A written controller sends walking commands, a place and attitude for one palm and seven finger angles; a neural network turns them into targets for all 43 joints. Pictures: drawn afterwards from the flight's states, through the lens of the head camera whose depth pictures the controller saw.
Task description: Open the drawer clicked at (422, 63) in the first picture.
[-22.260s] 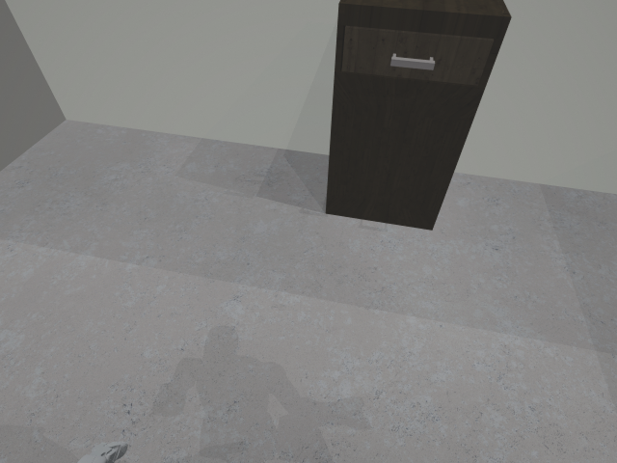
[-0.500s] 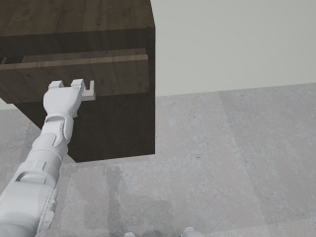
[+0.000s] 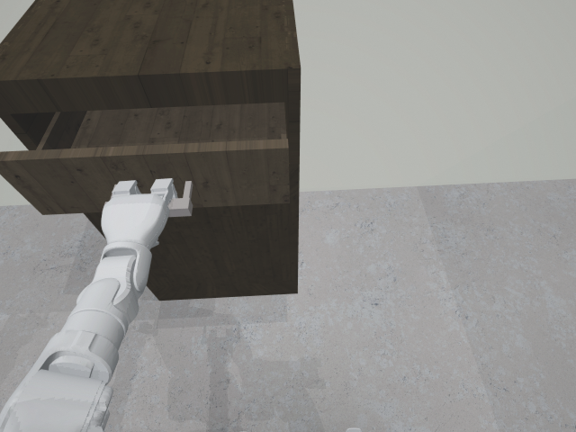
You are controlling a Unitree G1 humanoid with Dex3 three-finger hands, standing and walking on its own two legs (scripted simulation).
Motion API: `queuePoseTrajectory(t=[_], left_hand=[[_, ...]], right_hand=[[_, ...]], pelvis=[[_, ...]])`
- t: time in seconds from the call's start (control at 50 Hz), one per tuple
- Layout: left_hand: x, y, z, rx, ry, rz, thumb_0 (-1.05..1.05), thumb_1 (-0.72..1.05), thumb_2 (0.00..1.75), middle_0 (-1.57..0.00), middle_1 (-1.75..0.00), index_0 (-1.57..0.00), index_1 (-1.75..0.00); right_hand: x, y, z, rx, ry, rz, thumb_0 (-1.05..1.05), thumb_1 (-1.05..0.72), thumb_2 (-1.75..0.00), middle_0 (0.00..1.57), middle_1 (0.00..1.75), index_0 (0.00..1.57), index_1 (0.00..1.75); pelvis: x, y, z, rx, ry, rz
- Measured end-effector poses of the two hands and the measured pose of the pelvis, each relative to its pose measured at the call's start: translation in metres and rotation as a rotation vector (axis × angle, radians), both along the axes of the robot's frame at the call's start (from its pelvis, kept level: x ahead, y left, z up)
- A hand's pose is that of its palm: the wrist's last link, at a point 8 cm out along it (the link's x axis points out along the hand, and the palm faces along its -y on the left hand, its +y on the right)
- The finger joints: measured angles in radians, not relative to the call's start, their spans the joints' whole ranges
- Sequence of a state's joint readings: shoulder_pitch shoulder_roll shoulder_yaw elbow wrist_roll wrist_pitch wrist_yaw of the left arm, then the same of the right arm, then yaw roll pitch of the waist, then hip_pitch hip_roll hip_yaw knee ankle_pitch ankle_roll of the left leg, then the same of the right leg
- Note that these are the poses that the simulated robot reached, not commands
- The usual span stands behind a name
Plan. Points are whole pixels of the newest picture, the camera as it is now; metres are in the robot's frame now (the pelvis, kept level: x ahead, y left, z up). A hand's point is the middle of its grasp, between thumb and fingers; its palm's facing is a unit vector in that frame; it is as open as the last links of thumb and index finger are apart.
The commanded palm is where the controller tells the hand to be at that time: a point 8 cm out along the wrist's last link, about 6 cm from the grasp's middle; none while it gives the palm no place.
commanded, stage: pull the drawer open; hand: left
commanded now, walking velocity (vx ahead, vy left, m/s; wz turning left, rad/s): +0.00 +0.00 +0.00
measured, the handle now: (151, 198) +0.46 +0.24 +0.02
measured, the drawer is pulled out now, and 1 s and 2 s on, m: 0.10 0.23 0.30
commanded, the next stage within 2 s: open the thumb to release the handle in 1.92 s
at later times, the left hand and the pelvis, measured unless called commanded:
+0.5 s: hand (143, 270) +0.34 +0.23 +0.00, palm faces +0.00 -0.02 -1.00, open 5.7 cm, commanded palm +0.31 +0.22 +0.05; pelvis +0.00 +0.00 +0.01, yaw +0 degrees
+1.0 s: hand (135, 315) +0.28 +0.22 +0.00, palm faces +0.00 -0.05 -1.00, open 5.6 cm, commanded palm +0.24 +0.22 +0.05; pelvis +0.00 -0.01 +0.01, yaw +0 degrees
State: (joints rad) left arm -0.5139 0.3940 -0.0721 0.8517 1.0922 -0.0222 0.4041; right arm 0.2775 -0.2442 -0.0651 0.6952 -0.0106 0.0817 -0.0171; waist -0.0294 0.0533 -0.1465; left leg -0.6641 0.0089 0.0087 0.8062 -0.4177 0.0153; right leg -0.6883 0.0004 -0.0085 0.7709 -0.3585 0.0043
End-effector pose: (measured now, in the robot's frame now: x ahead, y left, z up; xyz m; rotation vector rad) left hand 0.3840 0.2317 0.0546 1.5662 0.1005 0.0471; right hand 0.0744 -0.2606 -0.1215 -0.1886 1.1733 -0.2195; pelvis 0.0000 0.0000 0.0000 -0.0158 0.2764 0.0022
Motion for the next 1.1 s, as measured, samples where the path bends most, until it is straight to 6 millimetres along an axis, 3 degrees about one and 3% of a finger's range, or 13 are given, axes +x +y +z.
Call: queuePoseTrajectory(t=[0.28,0.76,1.1], left_hand=[[-0.03,-0.002,-0.001,-0.004,-0.014,0.003,0.01,0.73,0.82,-0.32,-1.35,-0.35,-1.35],[-0.097,-0.008,-0.002,-0.029,-0.036,0.032,0.02,0.73,0.83,-0.31,-1.35,-0.39,-1.35],[-0.147,-0.012,-0.002,-0.049,-0.039,0.05,0.03,0.73,0.82,-0.29,-1.35,-0.41,-1.35]], right_hand=[[0.01,-0.002,0.003,0.006,-0.052,0.003,0.0,-0.91,-0.9,0.2,0.3,0.2,0.3],[0.076,0.013,0.022,0.025,-0.236,0.105,0.01,-0.91,-0.9,0.2,0.3,0.2,0.3],[0.092,0.013,0.028,0.036,-0.296,0.142,0.01,-0.91,-0.9,0.2,0.3,0.2,0.3]], pelvis=[[-0.002,-0.003,0.003,0.008,-0.032,-0.006],[-0.001,-0.006,0.007,0.015,-0.097,-0.001],[-0.001,-0.011,0.006,0.021,-0.122,-0.009]])
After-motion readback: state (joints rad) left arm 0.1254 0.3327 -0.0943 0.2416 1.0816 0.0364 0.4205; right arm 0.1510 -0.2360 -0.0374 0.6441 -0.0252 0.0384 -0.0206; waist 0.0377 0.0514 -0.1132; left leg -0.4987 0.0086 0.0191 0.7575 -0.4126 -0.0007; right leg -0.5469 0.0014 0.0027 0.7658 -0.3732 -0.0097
